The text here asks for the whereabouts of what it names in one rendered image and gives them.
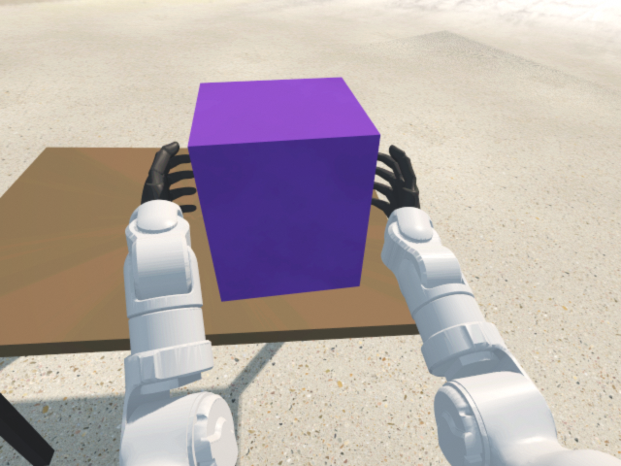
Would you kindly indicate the carton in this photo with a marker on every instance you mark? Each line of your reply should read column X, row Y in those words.
column 285, row 172

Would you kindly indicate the left robot hand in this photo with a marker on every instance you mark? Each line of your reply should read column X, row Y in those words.
column 158, row 182

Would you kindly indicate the table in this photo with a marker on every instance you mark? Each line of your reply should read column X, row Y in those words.
column 62, row 253

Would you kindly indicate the robot right forearm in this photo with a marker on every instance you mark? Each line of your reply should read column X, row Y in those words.
column 457, row 340

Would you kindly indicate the right robot hand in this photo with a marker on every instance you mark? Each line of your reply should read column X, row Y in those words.
column 403, row 191

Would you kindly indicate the robot left forearm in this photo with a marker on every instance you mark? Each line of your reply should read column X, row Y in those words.
column 163, row 301

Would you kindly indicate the left robot upper arm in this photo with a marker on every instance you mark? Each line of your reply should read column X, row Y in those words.
column 189, row 430

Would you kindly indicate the right robot upper arm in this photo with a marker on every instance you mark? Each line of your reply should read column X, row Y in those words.
column 500, row 419

